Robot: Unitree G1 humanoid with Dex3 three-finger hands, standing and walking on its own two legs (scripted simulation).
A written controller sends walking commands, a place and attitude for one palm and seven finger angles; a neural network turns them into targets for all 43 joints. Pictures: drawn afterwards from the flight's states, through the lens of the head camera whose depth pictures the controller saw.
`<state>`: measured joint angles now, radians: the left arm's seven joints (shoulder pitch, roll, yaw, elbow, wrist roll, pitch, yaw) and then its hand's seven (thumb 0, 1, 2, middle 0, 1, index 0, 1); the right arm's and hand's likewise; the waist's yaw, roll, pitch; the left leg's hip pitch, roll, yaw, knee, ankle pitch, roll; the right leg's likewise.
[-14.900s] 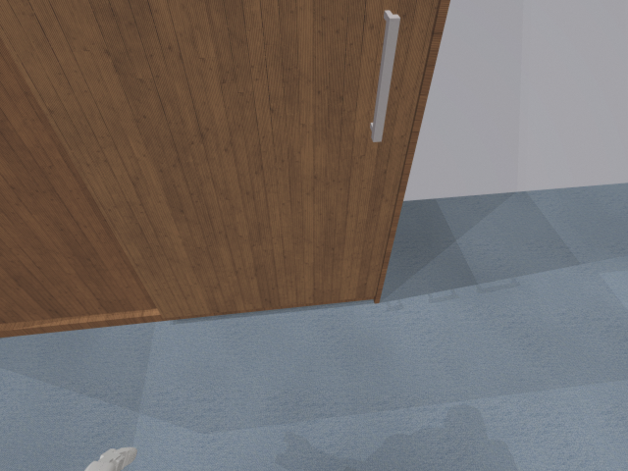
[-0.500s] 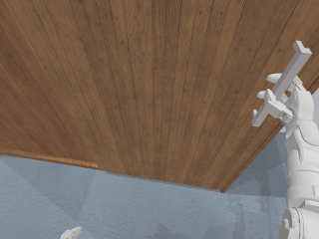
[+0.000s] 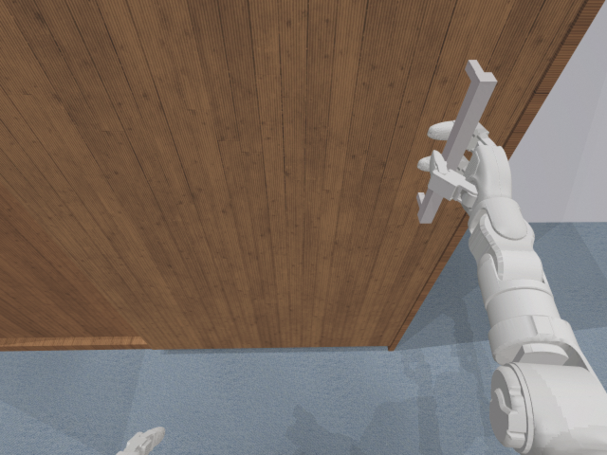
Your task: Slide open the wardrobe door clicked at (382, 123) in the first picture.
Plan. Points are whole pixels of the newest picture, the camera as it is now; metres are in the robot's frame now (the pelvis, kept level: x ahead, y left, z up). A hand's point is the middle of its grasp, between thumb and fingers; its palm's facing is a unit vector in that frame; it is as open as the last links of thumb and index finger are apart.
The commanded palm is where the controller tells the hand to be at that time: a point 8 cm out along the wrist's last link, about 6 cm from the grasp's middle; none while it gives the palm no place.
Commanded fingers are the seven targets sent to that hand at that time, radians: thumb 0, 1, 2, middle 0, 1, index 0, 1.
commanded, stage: step sideways, sliding the door along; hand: right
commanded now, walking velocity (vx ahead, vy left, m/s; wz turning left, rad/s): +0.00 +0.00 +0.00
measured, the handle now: (445, 153) +0.50 -0.15 +0.13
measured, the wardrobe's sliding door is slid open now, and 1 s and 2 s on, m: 0.00 0.12 0.47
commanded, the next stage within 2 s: none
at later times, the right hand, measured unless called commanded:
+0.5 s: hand (422, 172) +0.46 -0.12 +0.13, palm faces +0.23 +0.96 -0.17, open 6.0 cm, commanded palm +0.42 -0.10 +0.14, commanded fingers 0.00 -0.90 -0.90 0.45 1.40 0.45 1.40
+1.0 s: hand (335, 173) +0.45 +0.00 +0.13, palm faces +0.29 +0.94 -0.17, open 6.4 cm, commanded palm +0.41 +0.02 +0.14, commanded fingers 0.00 -0.90 -0.90 0.45 1.40 0.45 1.40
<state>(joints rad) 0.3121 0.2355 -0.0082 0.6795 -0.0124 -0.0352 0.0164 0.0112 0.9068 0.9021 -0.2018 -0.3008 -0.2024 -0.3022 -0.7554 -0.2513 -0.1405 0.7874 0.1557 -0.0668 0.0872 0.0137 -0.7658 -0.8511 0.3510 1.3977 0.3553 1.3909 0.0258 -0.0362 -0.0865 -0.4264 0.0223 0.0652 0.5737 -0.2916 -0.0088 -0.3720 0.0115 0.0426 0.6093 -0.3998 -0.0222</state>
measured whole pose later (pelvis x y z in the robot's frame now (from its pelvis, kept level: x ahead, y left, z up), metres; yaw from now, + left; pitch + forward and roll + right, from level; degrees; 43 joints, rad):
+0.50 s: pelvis -0.02 +0.07 -0.01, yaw +0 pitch -1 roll +1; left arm 0.30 0.24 -0.02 0.73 -0.05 0.00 0.08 0.01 0.91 0.90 -0.20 -0.30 -0.20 -0.30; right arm -0.90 -0.36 -0.13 0.94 0.16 -0.07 -0.10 0.01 -0.76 -0.85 0.37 1.35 0.23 1.40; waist 0.01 -0.09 0.16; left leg -0.34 -0.04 0.11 0.67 -0.30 0.08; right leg -0.31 -0.07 0.04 0.85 -0.46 0.03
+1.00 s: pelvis +0.04 +0.21 -0.01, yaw -1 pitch -4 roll +1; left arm 0.07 0.16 -0.03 0.56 -0.05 -0.09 0.01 0.01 0.90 0.90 -0.20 -0.30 -0.20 -0.30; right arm -0.56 -0.26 -0.12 0.33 0.10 -0.06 -0.13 0.01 -0.73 -0.87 0.44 1.40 0.17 1.40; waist -0.10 -0.10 0.27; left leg -0.33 0.01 0.10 0.67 -0.23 0.02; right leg -0.24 -0.29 -0.01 0.75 -0.36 0.10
